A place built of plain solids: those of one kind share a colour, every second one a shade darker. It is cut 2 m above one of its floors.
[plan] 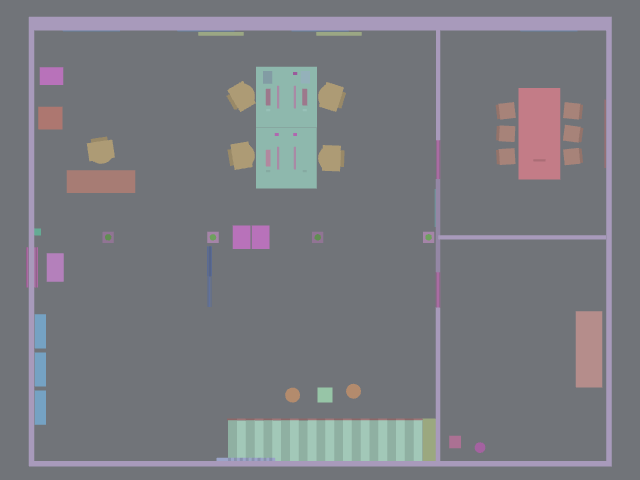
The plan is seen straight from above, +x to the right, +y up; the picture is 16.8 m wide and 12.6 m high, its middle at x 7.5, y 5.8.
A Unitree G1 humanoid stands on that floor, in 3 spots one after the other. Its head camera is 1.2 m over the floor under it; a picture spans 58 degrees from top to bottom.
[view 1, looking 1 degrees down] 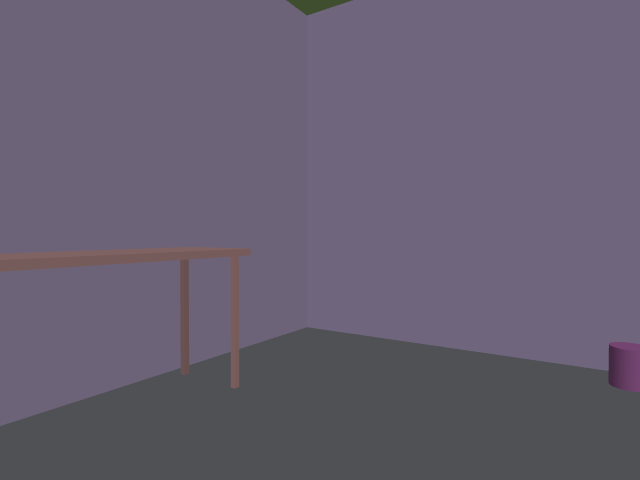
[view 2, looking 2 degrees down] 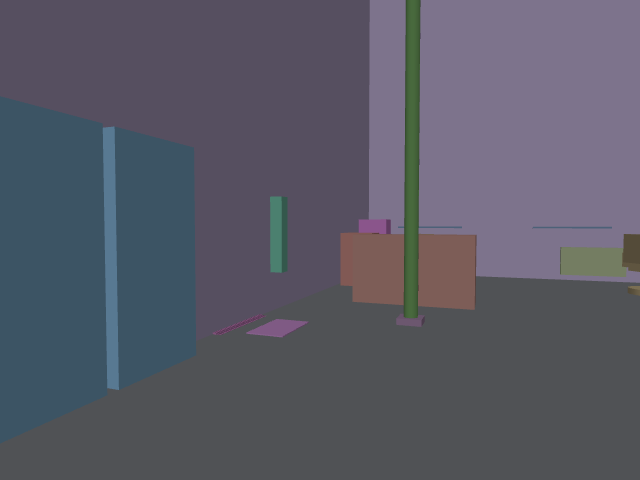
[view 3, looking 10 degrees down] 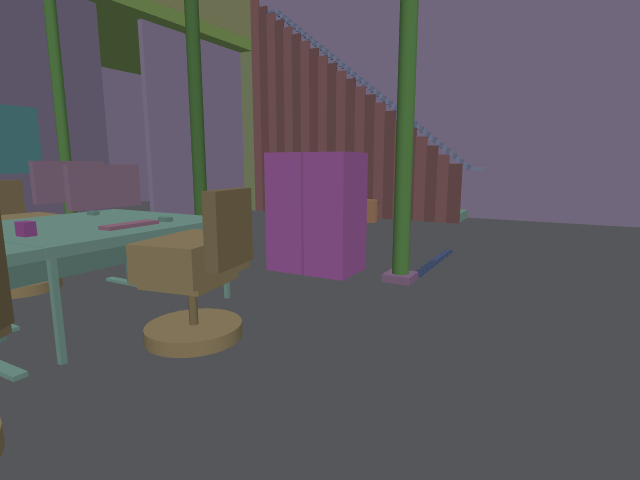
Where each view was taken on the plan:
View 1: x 11.90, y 4.49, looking -57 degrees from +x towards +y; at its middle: wall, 5.36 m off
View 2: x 2.79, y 0.57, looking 111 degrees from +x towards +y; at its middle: wall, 7.78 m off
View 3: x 3.30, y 10.10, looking -61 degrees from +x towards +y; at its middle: filing_cabinet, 4.55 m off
